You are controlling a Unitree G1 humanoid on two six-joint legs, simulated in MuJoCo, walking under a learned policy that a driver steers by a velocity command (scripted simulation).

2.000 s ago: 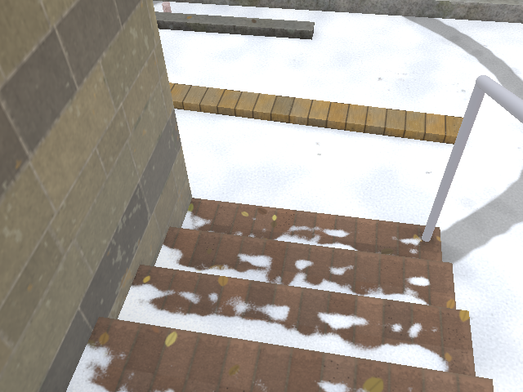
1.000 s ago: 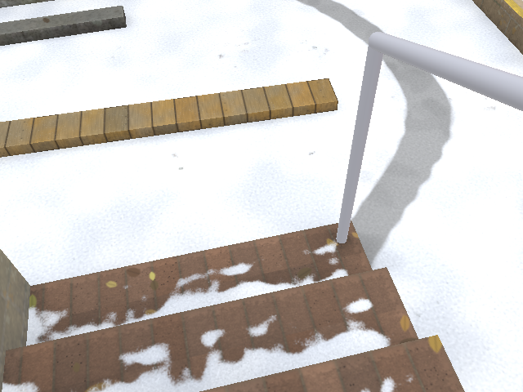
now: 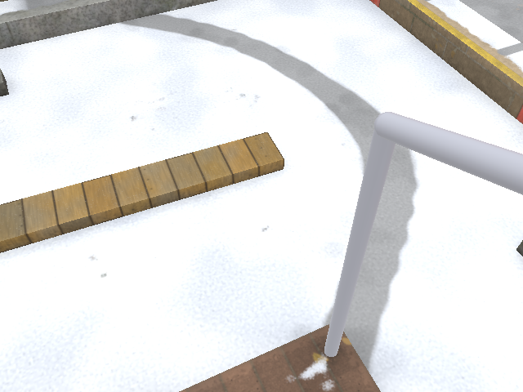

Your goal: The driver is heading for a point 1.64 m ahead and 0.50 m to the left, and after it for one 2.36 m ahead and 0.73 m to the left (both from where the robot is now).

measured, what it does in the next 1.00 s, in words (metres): goes down, turning left: right foot 0.15 m lower, then left foot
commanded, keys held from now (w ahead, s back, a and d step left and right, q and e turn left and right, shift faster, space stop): q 0.82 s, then no key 0.18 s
